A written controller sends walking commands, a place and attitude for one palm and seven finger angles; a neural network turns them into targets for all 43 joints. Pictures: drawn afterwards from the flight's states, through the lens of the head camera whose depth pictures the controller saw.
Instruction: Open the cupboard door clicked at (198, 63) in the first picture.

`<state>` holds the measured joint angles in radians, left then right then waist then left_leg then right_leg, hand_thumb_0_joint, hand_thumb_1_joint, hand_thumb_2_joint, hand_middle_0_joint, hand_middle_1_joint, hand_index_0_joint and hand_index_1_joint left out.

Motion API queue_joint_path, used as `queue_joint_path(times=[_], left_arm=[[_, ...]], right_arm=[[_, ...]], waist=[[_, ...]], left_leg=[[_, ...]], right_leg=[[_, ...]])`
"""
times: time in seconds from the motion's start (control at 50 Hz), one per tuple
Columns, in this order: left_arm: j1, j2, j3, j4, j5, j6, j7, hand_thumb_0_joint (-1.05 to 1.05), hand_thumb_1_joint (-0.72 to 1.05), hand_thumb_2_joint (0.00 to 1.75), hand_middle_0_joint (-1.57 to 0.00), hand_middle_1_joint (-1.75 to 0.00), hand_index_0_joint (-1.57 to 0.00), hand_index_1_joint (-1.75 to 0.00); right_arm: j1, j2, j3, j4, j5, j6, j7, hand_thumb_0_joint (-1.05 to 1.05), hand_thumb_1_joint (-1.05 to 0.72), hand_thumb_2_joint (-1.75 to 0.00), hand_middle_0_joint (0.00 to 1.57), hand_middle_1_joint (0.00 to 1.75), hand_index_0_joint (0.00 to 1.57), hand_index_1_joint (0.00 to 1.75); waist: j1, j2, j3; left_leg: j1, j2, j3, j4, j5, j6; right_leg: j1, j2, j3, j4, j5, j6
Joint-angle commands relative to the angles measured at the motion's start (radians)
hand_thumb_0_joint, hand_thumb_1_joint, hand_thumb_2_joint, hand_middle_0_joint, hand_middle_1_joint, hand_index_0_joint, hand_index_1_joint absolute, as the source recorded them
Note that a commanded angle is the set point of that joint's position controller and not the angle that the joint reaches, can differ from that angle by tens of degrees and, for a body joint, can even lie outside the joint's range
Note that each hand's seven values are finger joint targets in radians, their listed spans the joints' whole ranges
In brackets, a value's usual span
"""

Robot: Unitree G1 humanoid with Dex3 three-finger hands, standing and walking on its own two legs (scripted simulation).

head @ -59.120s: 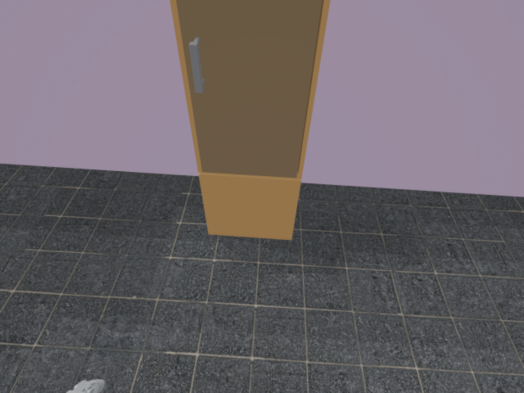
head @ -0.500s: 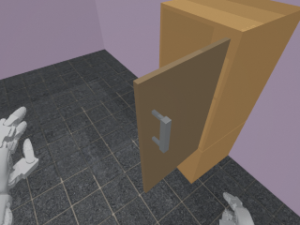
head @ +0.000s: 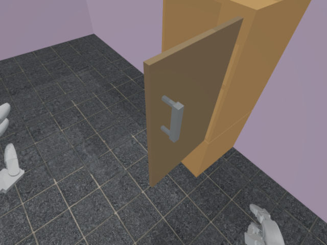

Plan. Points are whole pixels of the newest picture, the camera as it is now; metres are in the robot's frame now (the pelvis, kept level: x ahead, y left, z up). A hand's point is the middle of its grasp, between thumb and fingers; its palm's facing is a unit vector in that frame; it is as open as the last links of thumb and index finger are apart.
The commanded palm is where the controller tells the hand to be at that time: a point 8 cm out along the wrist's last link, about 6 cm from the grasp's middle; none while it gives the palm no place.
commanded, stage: step back with the hand held close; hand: left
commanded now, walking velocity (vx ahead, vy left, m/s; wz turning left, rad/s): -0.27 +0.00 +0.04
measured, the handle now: (170, 119) +0.41 +0.01 +0.09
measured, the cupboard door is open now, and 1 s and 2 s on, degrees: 95 95 95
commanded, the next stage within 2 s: stop stepping back and stand still in 0.76 s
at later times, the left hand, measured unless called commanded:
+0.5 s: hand out of the picture +0.12 +0.28 +0.16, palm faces +0.43 -0.79 -0.44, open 7.5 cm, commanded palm +0.06 +0.32 +0.18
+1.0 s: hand out of the picture +0.02 +0.30 +0.18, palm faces +0.33 -0.84 -0.42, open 7.5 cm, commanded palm -0.06 +0.35 +0.18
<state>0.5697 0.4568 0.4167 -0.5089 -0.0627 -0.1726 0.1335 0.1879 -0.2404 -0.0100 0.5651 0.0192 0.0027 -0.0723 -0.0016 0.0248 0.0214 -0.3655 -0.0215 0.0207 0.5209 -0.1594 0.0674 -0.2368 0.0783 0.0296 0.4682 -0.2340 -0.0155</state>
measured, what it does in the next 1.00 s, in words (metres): walks backwards: right foot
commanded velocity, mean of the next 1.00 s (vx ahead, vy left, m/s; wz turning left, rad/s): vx -0.26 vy -0.01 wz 0.01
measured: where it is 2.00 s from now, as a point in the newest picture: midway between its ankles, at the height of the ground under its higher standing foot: outside the picture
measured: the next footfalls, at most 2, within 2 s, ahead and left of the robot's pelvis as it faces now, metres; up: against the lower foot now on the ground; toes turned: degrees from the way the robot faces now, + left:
right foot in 0.34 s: -0.03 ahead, -0.11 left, +0.00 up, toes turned +6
right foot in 1.06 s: -0.35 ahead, -0.02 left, +0.00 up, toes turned -6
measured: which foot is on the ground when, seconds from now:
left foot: down 0.00-1.00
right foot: down 0.00-0.22, up 0.24-0.32, down 0.34-0.62, up 0.64-1.00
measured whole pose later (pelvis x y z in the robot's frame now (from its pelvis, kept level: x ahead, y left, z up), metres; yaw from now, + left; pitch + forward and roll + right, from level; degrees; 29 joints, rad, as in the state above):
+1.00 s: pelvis -0.20 +0.05 +0.00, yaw +0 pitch +5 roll -5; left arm 0.53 0.51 0.44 -0.64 -0.08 -0.19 0.14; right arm 0.17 -0.14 0.02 0.62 -0.03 -0.13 -0.04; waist -0.03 -0.04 -0.05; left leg -0.49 -0.01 0.02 0.18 0.09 -0.03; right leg -0.07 0.13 -0.07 0.59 -0.62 -0.06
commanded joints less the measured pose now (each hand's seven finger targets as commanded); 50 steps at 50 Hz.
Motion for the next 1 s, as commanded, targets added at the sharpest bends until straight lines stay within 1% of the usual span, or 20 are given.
queue_joint_path(times=[0.0, 0.06, 0.16, 0.26, 0.34, 0.42, 0.46, 0.5, 0.54, 0.56, 0.58, 0.6, 0.62, 0.66, 0.68, 0.72, 0.84, 0.94, 0.96, 0.98], left_arm=[[-0.013, 0.138, 0.115, -0.167, 0.009, -0.065, 0.035, 0.00, 0.90, 0.90, -0.20, -0.30, -0.20, -0.30], [-0.049, 0.162, 0.134, -0.170, 0.024, -0.078, 0.045, 0.00, 0.90, 0.90, -0.20, -0.30, -0.20, -0.30], [-0.096, 0.170, 0.160, -0.241, 0.039, -0.101, 0.050, 0.00, 0.90, 0.90, -0.20, -0.30, -0.20, -0.30], [-0.058, 0.163, 0.174, -0.230, 0.033, -0.102, 0.041, 0.00, 0.90, 0.90, -0.20, -0.30, -0.20, -0.30], [-0.061, 0.137, 0.134, -0.195, 0.014, -0.101, 0.034, 0.00, 0.90, 0.90, -0.20, -0.30, -0.20, -0.30], [-0.096, 0.144, 0.107, -0.182, 0.006, -0.110, 0.034, 0.00, 0.90, 0.90, -0.20, -0.30, -0.20, -0.30], [-0.084, 0.177, 0.132, -0.175, 0.009, -0.109, 0.045, 0.00, 0.90, 0.90, -0.20, -0.30, -0.20, -0.30], [-0.098, 0.179, 0.120, -0.191, 0.020, -0.108, 0.038, 0.00, 0.90, 0.90, -0.20, -0.30, -0.20, -0.30], [-0.138, 0.199, 0.128, -0.207, 0.021, -0.105, 0.032, 0.00, 0.90, 0.90, -0.20, -0.30, -0.20, -0.30], [-0.172, 0.215, 0.134, -0.243, 0.021, -0.107, 0.031, 0.00, 0.90, 0.90, -0.20, -0.30, -0.20, -0.30], [-0.169, 0.208, 0.138, -0.260, 0.020, -0.111, 0.030, 0.00, 0.90, 0.90, -0.20, -0.30, -0.20, -0.30], [-0.164, 0.206, 0.145, -0.259, 0.016, -0.118, 0.026, 0.00, 0.90, 0.90, -0.20, -0.30, -0.20, -0.30], [-0.112, 0.215, 0.159, -0.234, 0.007, -0.125, 0.020, 0.00, 0.90, 0.90, -0.20, -0.30, -0.20, -0.30], [-0.086, 0.197, 0.169, -0.257, 0.011, -0.132, 0.014, 0.00, 0.90, 0.90, -0.20, -0.30, -0.20, -0.30], [-0.081, 0.171, 0.152, -0.276, -0.002, -0.132, 0.016, 0.00, 0.90, 0.90, -0.20, -0.30, -0.20, -0.30], [-0.043, 0.140, 0.121, -0.281, -0.002, -0.115, 0.019, 0.00, 0.90, 0.90, -0.20, -0.30, -0.20, -0.30], [-0.089, 0.157, 0.111, -0.334, -0.014, -0.091, 0.027, 0.00, 0.90, 0.90, -0.20, -0.30, -0.20, -0.30], [0.004, 0.208, 0.170, -0.332, -0.030, -0.075, 0.029, 0.00, 0.90, 0.90, -0.20, -0.30, -0.20, -0.30], [0.045, 0.250, 0.213, -0.350, -0.030, -0.071, 0.032, 0.00, 0.90, 0.90, -0.20, -0.30, -0.20, -0.30], [0.056, 0.237, 0.199, -0.367, -0.029, -0.071, 0.031, 0.00, 0.90, 0.90, -0.20, -0.30, -0.20, -0.30]], right_arm=[[-0.074, -0.130, -0.040, -0.151, 0.001, -0.065, -0.006, 0.00, -0.90, -0.90, 0.20, 0.30, 0.20, 0.30], [-0.075, -0.138, -0.042, -0.145, -0.009, -0.079, -0.014, 0.00, -0.90, -0.90, 0.20, 0.30, 0.20, 0.30], [-0.078, -0.135, -0.038, -0.149, -0.016, -0.114, -0.021, 0.00, -0.90, -0.90, 0.20, 0.30, 0.20, 0.30], [-0.069, -0.126, -0.046, -0.133, -0.028, -0.135, -0.009, 0.00, -0.90, -0.90, 0.20, 0.30, 0.20, 0.30], [-0.067, -0.109, -0.042, -0.106, -0.025, -0.133, 0.011, 0.00, -0.90, -0.90, 0.20, 0.30, 0.20, 0.30], [-0.061, -0.102, -0.052, -0.082, -0.010, -0.131, 0.015, 0.00, -0.90, -0.90, 0.20, 0.30, 0.20, 0.30], [-0.055, -0.095, -0.052, -0.066, -0.014, -0.124, 0.011, 0.00, -0.90, -0.90, 0.20, 0.30, 0.20, 0.30], [-0.070, -0.080, -0.042, -0.086, -0.012, -0.113, 0.008, 0.00, -0.90, -0.90, 0.20, 0.30, 0.20, 0.30], [-0.086, -0.080, -0.028, -0.091, -0.013, -0.104, -0.001, 0.00, -0.90, -0.90, 0.20, 0.30, 0.20, 0.30], [-0.101, -0.101, -0.030, -0.090, -0.014, -0.103, -0.012, 0.00, -0.90, -0.90, 0.20, 0.30, 0.20, 0.30], [-0.102, -0.117, -0.032, -0.101, -0.015, -0.111, -0.018, 0.00, -0.90, -0.90, 0.20, 0.30, 0.20, 0.30], [-0.088, -0.114, -0.036, -0.102, -0.015, -0.123, -0.015, 0.00, -0.90, -0.90, 0.20, 0.30, 0.20, 0.30], [-0.080, -0.104, -0.040, -0.104, -0.028, -0.139, -0.006, 0.00, -0.90, -0.90, 0.20, 0.30, 0.20, 0.30], [-0.081, -0.120, -0.050, -0.093, -0.053, -0.158, 0.005, 0.00, -0.90, -0.90, 0.20, 0.30, 0.20, 0.30], [-0.055, -0.105, -0.052, -0.086, -0.050, -0.165, 0.011, 0.00, -0.90, -0.90, 0.20, 0.30, 0.20, 0.30], [-0.062, -0.112, -0.061, -0.080, -0.034, -0.173, 0.020, 0.00, -0.90, -0.90, 0.20, 0.30, 0.20, 0.30], [-0.081, -0.091, -0.042, -0.059, -0.040, -0.178, 0.017, 0.00, -0.90, -0.90, 0.20, 0.30, 0.20, 0.30], [-0.046, -0.051, -0.032, -0.069, -0.042, -0.173, 0.022, 0.00, -0.90, -0.90, 0.20, 0.30, 0.20, 0.30], [-0.039, -0.050, -0.029, -0.064, -0.040, -0.167, 0.025, 0.00, -0.90, -0.90, 0.20, 0.30, 0.20, 0.30], [-0.022, -0.035, -0.015, -0.061, -0.025, -0.156, 0.030, 0.00, -0.90, -0.90, 0.20, 0.30, 0.20, 0.30]], waist=[[-0.004, 0.054, -0.078], [-0.006, 0.054, -0.034], [0.013, 0.163, -0.098], [0.017, 0.167, -0.131], [0.000, 0.038, -0.091], [-0.015, -0.118, -0.169], [-0.020, -0.110, -0.162], [-0.024, -0.127, -0.131], [-0.022, -0.070, -0.056], [-0.018, 0.048, -0.034], [0.000, 0.166, -0.057], [0.008, 0.232, -0.107], [0.013, 0.281, -0.172], [0.021, 0.250, -0.183], [0.014, 0.153, -0.181], [0.017, 0.103, -0.219], [0.011, 0.232, -0.256], [0.022, 0.311, -0.289], [0.024, 0.270, -0.299], [0.018, 0.085, -0.280]], left_leg=[[-0.041, 0.125, -0.172, -0.119, -0.232, -0.005], [-0.092, 0.132, -0.195, -0.150, -0.371, -0.001], [-0.275, 0.215, -0.303, -0.326, -0.486, 0.039], [-0.308, 0.242, -0.292, -0.345, -0.518, 0.042], [-0.162, 0.171, -0.230, -0.216, -0.381, -0.015], [0.182, 0.048, -0.079, 0.116, -0.154, -0.070], [0.213, 0.013, -0.051, 0.263, -0.139, -0.076], [0.106, 0.013, -0.069, 0.272, -0.142, -0.077], [0.064, 0.039, -0.084, 0.084, -0.056, -0.071], [0.058, 0.071, -0.124, -0.054, 0.118, -0.061], [0.031, 0.156, -0.212, -0.149, 0.297, -0.032], [0.023, 0.234, -0.253, -0.191, 0.431, 0.002], [-0.003, 0.305, -0.342, -0.276, 0.318, 0.031], [-0.144, 0.363, -0.404, -0.345, -0.057, 0.055], [-0.063, 0.345, -0.368, -0.320, -0.031, 0.064], [0.082, 0.299, -0.278, -0.301, 0.005, 0.046], [0.124, 0.213, -0.195, -0.479, -0.281, -0.070], [0.191, 0.084, -0.063, -0.447, -0.259, -0.255], [0.226, 0.027, 0.010, -0.306, -0.176, -0.260], [0.299, -0.031, 0.067, -0.002, -0.096, -0.225]], right_leg=[[-0.008, -0.114, 0.116, -0.074, -0.068, -0.011], [-0.044, -0.097, 0.111, -0.092, -0.212, -0.013], [0.197, -0.010, 0.016, 0.163, -0.060, 0.010], [0.240, 0.002, 0.005, 0.226, -0.118, 0.000], [0.047, -0.061, 0.102, 0.010, -0.168, -0.048], [-0.237, -0.213, 0.233, -0.166, -0.069, -0.093], [-0.296, -0.297, 0.277, -0.197, 0.107, -0.117], [-0.206, -0.310, 0.251, -0.135, 0.312, -0.117], [-0.172, -0.243, 0.185, -0.072, 0.346, -0.068], [-0.162, -0.152, 0.110, -0.010, 0.275, -0.019], [-0.089, -0.041, 0.040, 0.088, 0.185, 0.022], [-0.015, 0.002, 0.015, 0.214, -0.013, 0.027], [0.011, 0.024, 0.027, 0.382, -0.281, 0.019], [0.059, 0.036, 0.080, 0.613, -0.325, 0.016], [-0.015, 0.019, 0.079, 0.595, -0.305, 0.014], [-0.090, 0.020, 0.034, 0.587, -0.277, 0.027], [0.010, 0.067, -0.095, 0.446, -0.347, 0.004], [0.168, 0.126, -0.197, -0.010, -0.424, -0.057], [0.153, 0.072, -0.169, -0.153, -0.373, -0.087], [0.010, -0.083, -0.064, -0.265, -0.282, -0.127]])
